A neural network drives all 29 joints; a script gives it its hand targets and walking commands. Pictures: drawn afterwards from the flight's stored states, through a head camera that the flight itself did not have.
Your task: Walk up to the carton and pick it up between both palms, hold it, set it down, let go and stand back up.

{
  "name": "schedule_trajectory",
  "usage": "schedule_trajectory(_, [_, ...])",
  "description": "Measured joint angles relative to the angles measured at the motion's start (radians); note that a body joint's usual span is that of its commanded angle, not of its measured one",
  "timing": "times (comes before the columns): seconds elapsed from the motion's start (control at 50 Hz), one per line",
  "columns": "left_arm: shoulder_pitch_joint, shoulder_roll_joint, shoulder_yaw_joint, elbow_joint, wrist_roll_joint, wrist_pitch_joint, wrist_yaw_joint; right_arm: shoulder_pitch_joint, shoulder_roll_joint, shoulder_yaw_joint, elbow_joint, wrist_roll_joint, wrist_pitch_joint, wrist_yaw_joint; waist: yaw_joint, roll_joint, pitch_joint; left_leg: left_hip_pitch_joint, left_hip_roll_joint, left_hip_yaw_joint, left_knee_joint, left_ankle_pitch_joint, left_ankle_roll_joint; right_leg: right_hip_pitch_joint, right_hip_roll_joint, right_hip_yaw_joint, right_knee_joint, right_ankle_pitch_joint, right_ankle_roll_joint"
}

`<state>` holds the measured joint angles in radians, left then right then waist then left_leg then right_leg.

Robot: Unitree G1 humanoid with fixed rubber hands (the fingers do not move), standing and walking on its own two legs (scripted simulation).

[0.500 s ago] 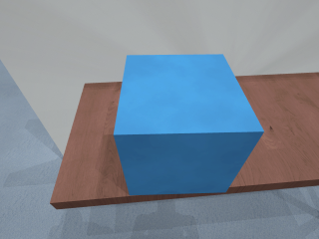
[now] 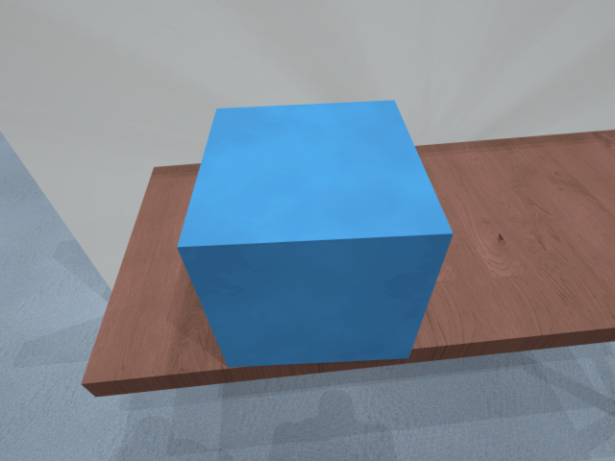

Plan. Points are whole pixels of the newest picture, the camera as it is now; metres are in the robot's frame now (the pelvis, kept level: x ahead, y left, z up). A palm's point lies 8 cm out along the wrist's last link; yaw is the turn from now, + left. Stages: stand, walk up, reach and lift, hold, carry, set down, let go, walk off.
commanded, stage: walk up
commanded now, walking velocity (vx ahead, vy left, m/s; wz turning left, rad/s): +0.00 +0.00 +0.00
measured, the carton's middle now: (311, 232) +0.44 +0.00 +0.07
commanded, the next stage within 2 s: stand in 0.80 s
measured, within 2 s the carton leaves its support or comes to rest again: neither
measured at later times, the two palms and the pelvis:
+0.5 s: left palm out of the picture +0.00 +0.19 -0.14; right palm out of the picture -0.03 -0.21 -0.14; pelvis +0.02 -0.01 +0.00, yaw +0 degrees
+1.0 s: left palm out of the picture +0.01 +0.20 -0.14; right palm out of the picture -0.01 -0.21 -0.15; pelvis +0.03 +0.00 +0.00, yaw -1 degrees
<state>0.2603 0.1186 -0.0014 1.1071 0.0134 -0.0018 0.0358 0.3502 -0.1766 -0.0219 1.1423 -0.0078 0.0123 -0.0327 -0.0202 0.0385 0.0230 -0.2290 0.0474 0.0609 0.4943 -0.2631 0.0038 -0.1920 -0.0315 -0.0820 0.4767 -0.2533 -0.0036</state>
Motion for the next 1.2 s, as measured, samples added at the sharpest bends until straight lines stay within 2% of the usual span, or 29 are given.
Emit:
schedule_trajectory(0.06, [0.03,-0.016,-0.009,0.014,-0.006,0.005,0.001,-0.011,0.014,0.008,-0.012,-0.002,0.001,0.01,-0.004,0.016,-0.021,0.013,0.007,-0.012,-0.035,0.03,0.006,0.013,0.014,-0.006,-0.031,0.008,-0.012])
schedule_trajectory(0.14, [0.037,-0.019,-0.007,0.02,-0.013,-0.004,-0.002,-0.021,0.039,0.021,-0.005,-0.004,-0.015,0.013,-0.002,0.015,-0.015,0.03,0.024,-0.02,-0.068,0.066,-0.04,0.032,0.032,-0.012,-0.065,0.023,-0.022])
schedule_trajectory(0.22, [0.04,-0.015,-0.001,0.027,-0.014,-0.012,-0.003,-0.014,0.055,0.027,0.011,-0.002,-0.022,0.008,0.006,-0.003,-0.014,0.041,0.031,-0.02,-0.084,0.066,-0.051,0.045,0.04,-0.013,-0.089,0.031,-0.027])
schedule_trajectory(0.44, [0.045,-0.013,-0.001,0.041,-0.011,-0.023,-0.008,-0.004,0.061,0.029,0.04,0.0,-0.032,-0.003,0.02,-0.033,0.001,0.059,0.026,-0.014,-0.091,0.05,-0.049,0.059,0.035,-0.007,-0.087,0.014,-0.024])
schedule_trajectory(1.14, [0.042,-0.011,-0.011,0.062,-0.012,-0.024,0.003,-0.031,0.065,0.028,0.046,0.001,-0.031,-0.004,0.023,-0.038,0.012,0.094,0.007,0.004,-0.089,0.023,-0.036,0.079,0.014,0.009,-0.065,-0.019,-0.006])
schedule_trajectory(1.16, [0.041,-0.009,-0.011,0.052,-0.021,0.003,-0.002,-0.036,0.066,0.017,0.041,-0.005,-0.02,0.001,0.02,-0.039,0.004,0.076,0.006,0.002,-0.076,0.019,-0.036,0.061,0.013,0.009,-0.053,-0.022,-0.006])
schedule_trajectory(1.2, [-0.028,0.022,-0.013,-0.015,-0.077,0.188,-0.023,-0.123,0.069,-0.052,-0.013,-0.048,0.068,0.03,-0.007,-0.048,-0.007,-0.043,0.004,-0.012,0.035,-0.017,-0.033,-0.055,0.005,0.0,0.065,-0.063,-0.008])
